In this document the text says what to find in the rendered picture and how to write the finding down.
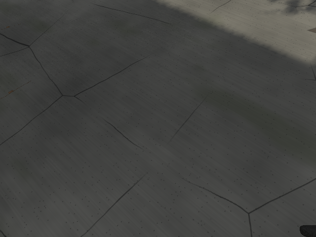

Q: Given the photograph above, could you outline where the robot right hand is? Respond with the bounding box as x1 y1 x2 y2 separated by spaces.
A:
299 225 316 237

